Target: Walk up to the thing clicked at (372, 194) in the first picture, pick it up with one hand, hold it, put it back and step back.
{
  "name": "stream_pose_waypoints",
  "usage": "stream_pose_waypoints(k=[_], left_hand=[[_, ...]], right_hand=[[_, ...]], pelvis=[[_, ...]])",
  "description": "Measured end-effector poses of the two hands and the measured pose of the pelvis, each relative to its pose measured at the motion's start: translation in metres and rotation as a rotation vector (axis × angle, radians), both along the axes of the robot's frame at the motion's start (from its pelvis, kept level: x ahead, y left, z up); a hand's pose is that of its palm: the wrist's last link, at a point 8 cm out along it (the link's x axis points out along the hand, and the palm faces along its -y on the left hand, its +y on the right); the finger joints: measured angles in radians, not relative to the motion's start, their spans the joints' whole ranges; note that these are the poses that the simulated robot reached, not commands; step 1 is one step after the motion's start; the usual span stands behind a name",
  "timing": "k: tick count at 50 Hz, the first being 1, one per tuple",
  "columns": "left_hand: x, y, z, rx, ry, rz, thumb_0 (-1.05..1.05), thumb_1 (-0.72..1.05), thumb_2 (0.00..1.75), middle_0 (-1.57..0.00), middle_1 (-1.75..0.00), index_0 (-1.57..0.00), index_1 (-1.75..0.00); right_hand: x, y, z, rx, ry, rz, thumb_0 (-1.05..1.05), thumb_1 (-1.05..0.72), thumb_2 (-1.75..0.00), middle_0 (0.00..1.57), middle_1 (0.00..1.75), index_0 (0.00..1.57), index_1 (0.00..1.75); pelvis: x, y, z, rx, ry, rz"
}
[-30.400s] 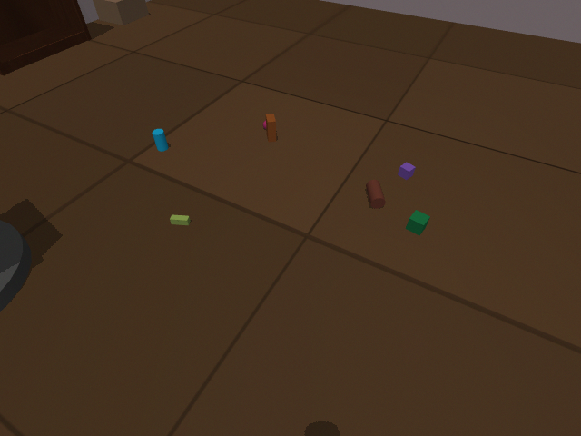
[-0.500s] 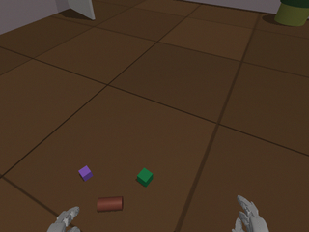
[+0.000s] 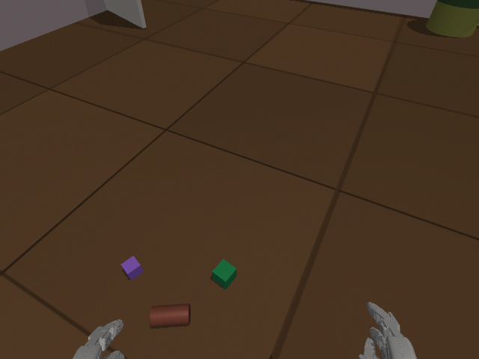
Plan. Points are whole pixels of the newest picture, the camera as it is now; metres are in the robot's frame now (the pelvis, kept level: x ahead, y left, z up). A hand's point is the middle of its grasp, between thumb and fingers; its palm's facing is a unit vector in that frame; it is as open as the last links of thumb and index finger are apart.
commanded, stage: home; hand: left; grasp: from above
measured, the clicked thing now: (170, 315) +0.46 +0.25 -0.68
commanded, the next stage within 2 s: stand in 0.58 s
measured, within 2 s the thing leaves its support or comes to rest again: neither
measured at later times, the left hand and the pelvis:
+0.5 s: hand out of the picture +0.16 +0.18 -0.05, palm faces +0.06 -0.98 -0.20, open 7.4 cm; pelvis +0.00 +0.00 +0.00, yaw +0 degrees
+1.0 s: hand out of the picture +0.10 +0.24 -0.11, palm faces +0.03 -0.94 -0.34, open 7.4 cm; pelvis -0.01 +0.01 +0.03, yaw +0 degrees
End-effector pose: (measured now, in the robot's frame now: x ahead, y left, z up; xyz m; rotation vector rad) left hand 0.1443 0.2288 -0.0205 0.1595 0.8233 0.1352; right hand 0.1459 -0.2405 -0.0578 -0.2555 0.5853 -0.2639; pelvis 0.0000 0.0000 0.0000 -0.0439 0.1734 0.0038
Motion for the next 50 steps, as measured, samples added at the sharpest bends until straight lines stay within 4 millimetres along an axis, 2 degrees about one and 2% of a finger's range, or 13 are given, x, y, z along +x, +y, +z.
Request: stream_pose_waypoints(k=[19, 34, 38, 42, 50], left_hand=[[0.003, 0.001, 0.0, -0.001, -0.006, 0.003, 0.01, 0.9, 0.9, -0.2, -0.29, -0.2, -0.3], [-0.002, 0.003, 0.0, 0.003, 0.0, 0.0, 0.01, 0.9, 0.9, -0.2, -0.29, -0.2, -0.3], [0.002, 0.015, -0.019, 0.099, -0.028, -0.041, 0.01, 0.9, 0.9, -0.2, -0.29, -0.2, -0.3], [-0.011, 0.034, -0.035, 0.141, 0.053, -0.031, 0.01, 0.9, 0.9, -0.2, -0.29, -0.2, -0.3], [-0.059, 0.057, -0.054, 0.145, 0.241, 0.036, 0.01, 0.9, 0.9, -0.2, -0.29, -0.2, -0.3]], right_hand=[[0.005, -0.001, 0.002, -0.004, -0.003, -0.003, 0.01, -0.9, -0.9, 0.2, 0.3, 0.21, 0.3], [-0.001, 0.003, 0.001, 0.005, 0.002, 0.002, 0.01, -0.9, -0.9, 0.2, 0.3, 0.21, 0.3], [-0.008, -0.002, -0.017, -0.038, 0.224, 0.134, 0.01, -0.9, -0.9, 0.2, 0.3, 0.21, 0.3], [-0.025, -0.016, -0.022, -0.014, 0.37, 0.132, 0.01, -0.9, -0.9, 0.21, 0.3, 0.21, 0.3], [-0.062, -0.036, -0.017, 0.0, 0.506, 0.024, 0.01, -0.9, -0.9, 0.2, 0.3, 0.21, 0.3]], pelvis=[[0.004, 0.001, 0.0, -0.001, 0.002, 0.0], [-0.001, 0.002, -0.001, -0.003, -0.001, 0.0], [-0.009, 0.001, 0.008, 0.026, -0.086, -0.007], [-0.012, 0.001, 0.016, 0.047, -0.131, -0.007], [-0.006, 0.006, 0.031, 0.045, -0.177, -0.011]])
